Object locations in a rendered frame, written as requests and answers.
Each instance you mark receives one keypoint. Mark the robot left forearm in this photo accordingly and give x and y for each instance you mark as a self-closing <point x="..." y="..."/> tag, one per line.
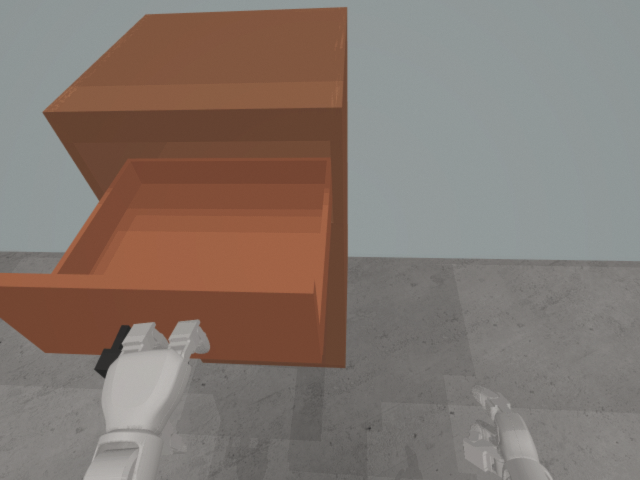
<point x="126" y="454"/>

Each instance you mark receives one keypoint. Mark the cabinet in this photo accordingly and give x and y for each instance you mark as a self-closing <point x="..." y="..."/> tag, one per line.
<point x="233" y="84"/>

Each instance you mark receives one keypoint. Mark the robot left hand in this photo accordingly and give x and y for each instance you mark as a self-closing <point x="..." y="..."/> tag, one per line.
<point x="144" y="385"/>

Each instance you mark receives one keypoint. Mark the robot right hand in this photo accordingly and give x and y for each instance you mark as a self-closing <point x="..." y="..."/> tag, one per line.
<point x="489" y="447"/>

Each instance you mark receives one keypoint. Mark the drawer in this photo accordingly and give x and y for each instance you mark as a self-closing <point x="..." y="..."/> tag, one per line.
<point x="242" y="244"/>

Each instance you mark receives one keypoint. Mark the robot right forearm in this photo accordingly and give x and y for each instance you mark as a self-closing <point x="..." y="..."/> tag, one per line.
<point x="524" y="469"/>

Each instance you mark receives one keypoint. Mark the handle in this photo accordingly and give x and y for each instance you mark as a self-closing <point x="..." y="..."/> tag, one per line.
<point x="108" y="356"/>

